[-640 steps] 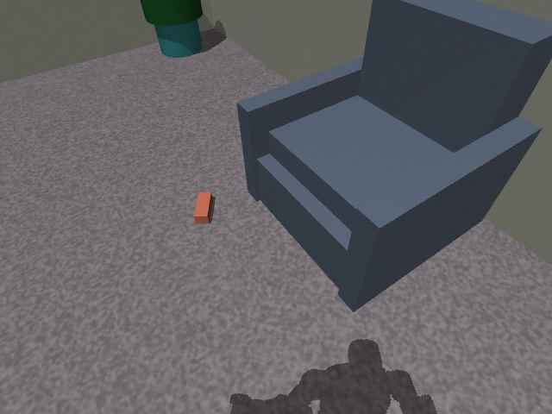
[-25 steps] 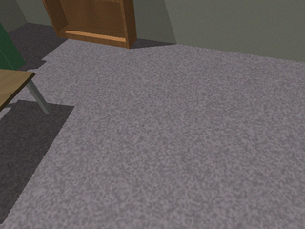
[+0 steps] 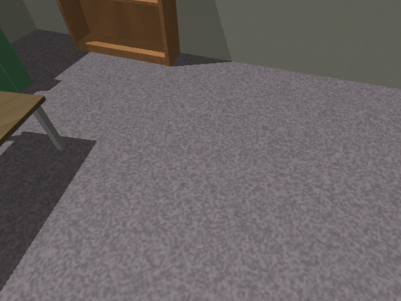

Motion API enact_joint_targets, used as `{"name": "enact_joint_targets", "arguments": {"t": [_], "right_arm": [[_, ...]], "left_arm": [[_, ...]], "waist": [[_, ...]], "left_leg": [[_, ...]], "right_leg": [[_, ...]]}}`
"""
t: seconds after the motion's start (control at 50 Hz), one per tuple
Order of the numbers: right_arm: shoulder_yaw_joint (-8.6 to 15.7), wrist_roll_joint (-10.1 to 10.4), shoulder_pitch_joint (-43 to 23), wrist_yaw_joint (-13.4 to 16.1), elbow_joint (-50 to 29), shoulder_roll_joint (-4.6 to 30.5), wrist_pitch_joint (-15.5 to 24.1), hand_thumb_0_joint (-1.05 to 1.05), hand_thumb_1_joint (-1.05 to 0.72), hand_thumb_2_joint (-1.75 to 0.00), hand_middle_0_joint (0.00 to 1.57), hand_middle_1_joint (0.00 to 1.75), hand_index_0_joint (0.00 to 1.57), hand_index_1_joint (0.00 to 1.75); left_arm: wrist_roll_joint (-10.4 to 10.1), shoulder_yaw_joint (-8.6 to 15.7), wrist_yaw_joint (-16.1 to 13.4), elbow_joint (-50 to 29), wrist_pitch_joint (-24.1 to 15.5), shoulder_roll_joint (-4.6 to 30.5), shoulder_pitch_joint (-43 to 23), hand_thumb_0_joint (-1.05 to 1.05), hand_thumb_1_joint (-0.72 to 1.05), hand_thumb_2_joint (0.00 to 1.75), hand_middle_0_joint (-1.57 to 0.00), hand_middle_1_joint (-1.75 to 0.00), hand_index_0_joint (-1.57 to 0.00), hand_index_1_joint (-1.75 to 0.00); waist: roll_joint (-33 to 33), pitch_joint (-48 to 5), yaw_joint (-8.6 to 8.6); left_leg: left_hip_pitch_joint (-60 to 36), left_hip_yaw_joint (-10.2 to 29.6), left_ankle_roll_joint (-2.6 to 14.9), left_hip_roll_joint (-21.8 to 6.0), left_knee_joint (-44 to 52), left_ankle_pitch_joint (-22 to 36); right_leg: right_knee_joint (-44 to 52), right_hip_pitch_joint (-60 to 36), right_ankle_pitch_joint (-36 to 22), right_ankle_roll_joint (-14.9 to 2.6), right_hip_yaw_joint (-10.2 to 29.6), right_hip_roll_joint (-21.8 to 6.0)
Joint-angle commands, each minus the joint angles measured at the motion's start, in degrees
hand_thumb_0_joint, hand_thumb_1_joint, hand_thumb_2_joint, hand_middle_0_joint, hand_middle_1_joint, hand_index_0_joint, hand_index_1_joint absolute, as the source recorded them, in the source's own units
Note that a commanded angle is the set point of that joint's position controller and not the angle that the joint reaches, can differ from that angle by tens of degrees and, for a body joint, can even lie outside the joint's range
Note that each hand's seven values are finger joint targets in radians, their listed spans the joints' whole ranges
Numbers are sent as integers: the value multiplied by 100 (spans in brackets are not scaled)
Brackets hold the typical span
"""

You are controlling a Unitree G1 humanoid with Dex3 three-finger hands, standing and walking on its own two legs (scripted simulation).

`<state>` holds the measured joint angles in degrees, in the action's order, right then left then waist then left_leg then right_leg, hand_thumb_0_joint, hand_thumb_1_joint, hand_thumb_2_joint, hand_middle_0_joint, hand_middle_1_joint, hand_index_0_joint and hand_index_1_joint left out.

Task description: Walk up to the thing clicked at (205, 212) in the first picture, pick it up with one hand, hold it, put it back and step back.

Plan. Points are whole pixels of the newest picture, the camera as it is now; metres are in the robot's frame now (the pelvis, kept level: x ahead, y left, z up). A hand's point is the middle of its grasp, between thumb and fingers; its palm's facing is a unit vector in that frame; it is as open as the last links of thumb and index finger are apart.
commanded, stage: stand
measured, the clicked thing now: out of the picture -0.09 -0.60 -0.75
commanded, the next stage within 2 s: none
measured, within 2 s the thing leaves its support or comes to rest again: neither
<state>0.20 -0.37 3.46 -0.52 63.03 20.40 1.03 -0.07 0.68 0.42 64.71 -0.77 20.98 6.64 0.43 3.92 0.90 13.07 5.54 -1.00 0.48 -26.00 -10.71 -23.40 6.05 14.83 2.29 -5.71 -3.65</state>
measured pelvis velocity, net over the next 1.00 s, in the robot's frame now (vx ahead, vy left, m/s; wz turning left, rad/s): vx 0.00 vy -0.01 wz -0.04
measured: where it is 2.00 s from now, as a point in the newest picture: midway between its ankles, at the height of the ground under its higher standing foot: outside the picture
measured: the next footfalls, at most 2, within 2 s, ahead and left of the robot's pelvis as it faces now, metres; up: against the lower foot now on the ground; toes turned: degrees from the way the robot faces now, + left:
none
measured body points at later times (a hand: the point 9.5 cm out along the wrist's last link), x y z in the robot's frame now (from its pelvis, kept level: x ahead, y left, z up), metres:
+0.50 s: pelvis -0.01 -0.01 +0.00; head +0.00 -0.01 +0.45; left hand +0.08 +0.29 -0.13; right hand +0.06 -0.31 -0.13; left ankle +0.04 +0.13 -0.74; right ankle -0.03 -0.14 -0.74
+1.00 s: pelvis +0.00 -0.01 +0.01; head +0.01 -0.01 +0.45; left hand +0.09 +0.29 -0.13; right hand +0.07 -0.31 -0.13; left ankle +0.04 +0.13 -0.74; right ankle -0.03 -0.14 -0.74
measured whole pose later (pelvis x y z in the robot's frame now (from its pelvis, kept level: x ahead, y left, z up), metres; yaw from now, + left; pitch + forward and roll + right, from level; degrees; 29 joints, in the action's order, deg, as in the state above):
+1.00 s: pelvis +0.00 -0.01 +0.01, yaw -2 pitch -2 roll +0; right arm -0.2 -0.7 4.4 -0.7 65.9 19.9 0.7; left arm 0.2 0.6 0.7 65.1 -0.5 20.2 5.7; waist 0.4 3.3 0.3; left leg 10.1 3.7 -2.0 -0.9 -19.6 -7.9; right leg -19.6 5.2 12.5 1.4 -3.8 -2.5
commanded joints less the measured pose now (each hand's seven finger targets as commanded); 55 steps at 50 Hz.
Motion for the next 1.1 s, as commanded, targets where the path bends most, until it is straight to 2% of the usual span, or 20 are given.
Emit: {"name": "enact_joint_targets", "arguments": {"t": [0.0,0.02,0.04,0.1,0.2,0.28,0.3,0.38,0.42,0.44,0.52,0.58,0.6,0.64,0.66,0.72,0.84,0.88,0.96,1.08], "right_arm": [[224,34,-240,90,-306,1196,41,0,-90,-90,20,30,20,30],[225,15,-304,85,-301,1169,27,0,-90,-90,20,30,20,30],[232,16,-259,97,-290,1208,20,0,-90,-90,20,30,20,30],[219,7,-364,86,-254,1178,16,0,-90,-90,20,30,20,30],[227,-11,-384,79,-197,1134,38,0,-90,-90,20,30,20,30],[222,-12,-323,64,-153,1134,37,0,-90,-90,20,30,20,30],[233,-26,-400,60,-163,1134,36,0,-90,-90,20,30,20,30],[228,-26,-288,63,-113,1133,57,0,-90,-90,20,30,20,30],[231,-22,-307,62,-101,1123,40,0,-90,-90,20,30,20,30],[241,-36,-279,69,-93,1157,43,0,-90,-90,20,30,20,30],[222,-28,-225,68,-68,1135,63,0,-90,-90,20,30,20,30],[219,-26,-245,80,-57,1164,71,0,-90,-90,20,30,20,30],[216,-29,-205,81,-52,1174,77,0,-90,-90,20,30,20,30],[196,-19,-122,83,-19,1160,56,0,-90,-90,20,30,20,30],[198,-20,-185,81,-31,1160,56,0,-90,-90,20,30,20,30],[184,-16,-98,79,-22,1165,51,0,-90,-90,20,30,20,30],[183,-22,-153,80,-39,1171,58,0,-90,-90,20,30,20,30],[166,-14,-56,79,-17,1168,64,0,-90,-90,20,30,20,30],[167,-14,-112,85,-44,1175,58,0,-90,-90,20,30,20,30],[148,-12,-112,85,-58,1170,66,0,-90,-90,20,30,20,30]], "left_arm": [[22,225,-98,-335,-127,1206,-351,0,90,90,-20,-30,-20,-30],[11,231,-109,-318,-117,1205,-317,0,90,90,-20,-30,-20,-30],[27,239,-108,-312,-109,1214,-340,0,90,90,-20,-30,-20,-30],[40,225,-92,-242,-69,1181,-350,0,90,90,-20,-30,-20,-30],[25,258,-89,-232,-85,1211,-355,0,90,90,-20,-30,-20,-30],[44,262,-72,-215,-72,1194,-428,0,90,90,-20,-30,-20,-30],[46,263,-79,-218,-71,1176,-389,0,90,90,-20,-30,-20,-30],[44,265,-63,-237,-78,1174,-409,0,90,90,-20,-30,-20,-30],[49,261,-61,-237,-65,1175,-388,0,90,90,-20,-30,-20,-30],[56,267,-55,-245,-54,1182,-418,0,90,90,-20,-30,-20,-30],[39,263,-55,-261,-62,1184,-373,0,90,90,-20,-30,-20,-30],[42,250,-50,-260,-45,1154,-325,0,90,90,-20,-30,-20,-30],[44,252,-53,-268,-52,1156,-346,0,90,90,-20,-30,-20,-30],[39,246,-48,-261,-45,1138,-376,0,90,90,-20,-30,-20,-30],[43,239,-47,-254,-45,1139,-310,0,90,90,-20,-30,-20,-30],[47,244,-43,-253,-45,1160,-315,0,90,90,-20,-30,-20,-30],[46,225,-59,-290,-63,1162,-272,0,90,90,-20,-30,-20,-30],[40,230,-52,-289,-64,1173,-277,0,90,90,-20,-30,-20,-30],[38,224,-65,-299,-73,1146,-269,0,90,90,-20,-30,-20,-30],[42,222,-62,-311,-76,1148,-235,0,90,90,-20,-30,-20,-30]], "waist": [[-151,-765,-85],[-187,-750,-37],[-128,-780,-80],[-79,-482,-51],[-80,-590,-3],[-44,-394,-57],[-24,-439,4],[-15,-536,-30],[-6,-437,-31],[45,-473,-40],[18,-609,-27],[73,-574,0],[43,-630,-23],[9,-526,-55],[33,-574,-17],[-47,-500,-56],[-81,-609,-26],[-60,-583,-60],[-76,-681,-46],[-14,-661,-43]], "left_leg": [[-475,332,233,-613,314,1702],[-438,287,228,-592,307,1642],[-513,278,217,-618,382,1623],[-363,332,151,-608,645,949],[-423,295,139,-631,698,1153],[-254,314,105,-598,900,471],[-287,316,132,-614,865,516],[-371,285,121,-635,876,714],[-370,279,106,-607,899,396],[-290,284,106,-618,921,341],[-391,261,121,-666,872,848],[-409,282,113,-673,912,791],[-438,269,120,-691,879,941],[-322,266,116,-660,935,676],[-415,256,132,-679,897,759],[-354,260,116,-654,950,616],[-535,232,126,-702,831,1142],[-478,217,119,-694,871,1051],[-550,185,157,-718,789,1284],[-587,167,130,-725,811,1313]], "right_leg": [[529,-150,-1184,-259,537,-495],[570,-195,-1196,-258,544,-523],[546,-154,-1072,-262,536,-489],[708,37,-373,-279,575,-454],[738,-112,-550,-283,638,-493],[803,11,-126,-260,624,-442],[828,-36,-137,-283,659,-474],[813,-73,-232,-286,684,-474],[883,96,40,-291,718,-460],[855,19,-2,-296,709,-458],[790,-77,-334,-303,708,-472],[765,-26,-310,-302,679,-447],[764,-74,-442,-299,696,-457],[784,-55,-290,-290,698,-440],[786,-37,-313,-298,693,-453],[807,7,-273,-295,695,-439],[807,3,-561,-271,681,-452],[808,-47,-560,-280,701,-457],[784,-146,-842,-267,673,-482],[783,-131,-846,-258,668,-476]]}}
